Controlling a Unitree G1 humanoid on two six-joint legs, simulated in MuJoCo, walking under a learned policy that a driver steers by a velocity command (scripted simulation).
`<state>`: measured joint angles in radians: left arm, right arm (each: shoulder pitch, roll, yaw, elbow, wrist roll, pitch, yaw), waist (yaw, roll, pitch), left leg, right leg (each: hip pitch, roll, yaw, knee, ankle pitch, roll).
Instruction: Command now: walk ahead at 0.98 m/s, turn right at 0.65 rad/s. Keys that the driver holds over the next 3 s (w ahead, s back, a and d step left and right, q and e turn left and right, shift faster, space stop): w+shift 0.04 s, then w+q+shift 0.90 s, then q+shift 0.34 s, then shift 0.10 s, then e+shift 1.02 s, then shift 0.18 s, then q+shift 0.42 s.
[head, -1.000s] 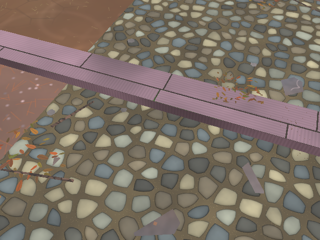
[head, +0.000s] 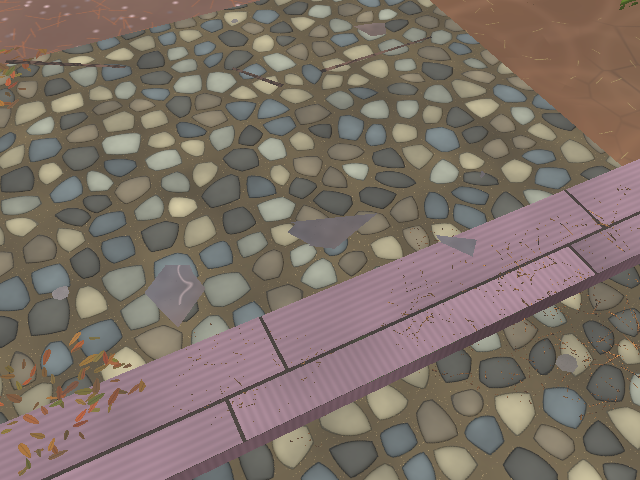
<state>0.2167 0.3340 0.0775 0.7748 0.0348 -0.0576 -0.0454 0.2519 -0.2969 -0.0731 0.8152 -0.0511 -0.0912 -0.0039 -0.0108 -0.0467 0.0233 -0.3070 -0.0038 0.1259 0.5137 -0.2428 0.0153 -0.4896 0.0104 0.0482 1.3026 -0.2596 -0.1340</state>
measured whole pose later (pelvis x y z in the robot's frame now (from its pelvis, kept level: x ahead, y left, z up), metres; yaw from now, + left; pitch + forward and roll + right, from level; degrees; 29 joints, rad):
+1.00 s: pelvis +0.87 +0.13 +0.05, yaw +37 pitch +3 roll +0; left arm 0.01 0.19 -0.04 0.50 0.06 -0.07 -0.01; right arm 0.46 -0.28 -0.05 0.83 0.00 -0.06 0.00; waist -0.06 0.00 -0.01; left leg -0.11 -0.24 -0.13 0.46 -0.33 0.21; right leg -0.86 -0.13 0.08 1.08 -0.16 0.03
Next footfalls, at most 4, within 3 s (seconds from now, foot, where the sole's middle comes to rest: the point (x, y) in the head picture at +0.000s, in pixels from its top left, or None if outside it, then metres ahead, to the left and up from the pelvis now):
0.28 right None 0.45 -0.12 -0.77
0.74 left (283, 315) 0.81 0.10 -0.71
1.14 right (241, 179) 1.25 0.23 -0.71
1.52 left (152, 233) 1.06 0.44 -0.71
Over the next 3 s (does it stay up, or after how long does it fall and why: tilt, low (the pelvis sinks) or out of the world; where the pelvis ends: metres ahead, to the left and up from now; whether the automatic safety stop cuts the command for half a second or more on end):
stays up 1.17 0.29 0.07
